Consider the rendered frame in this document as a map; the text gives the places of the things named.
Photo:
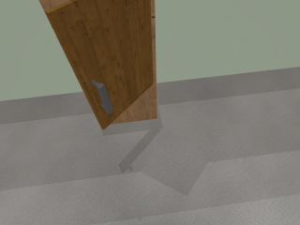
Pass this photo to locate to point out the cupboard door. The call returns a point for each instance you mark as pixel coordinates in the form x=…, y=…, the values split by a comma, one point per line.
x=109, y=42

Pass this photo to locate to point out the handle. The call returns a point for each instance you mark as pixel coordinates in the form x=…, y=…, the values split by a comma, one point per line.
x=106, y=104

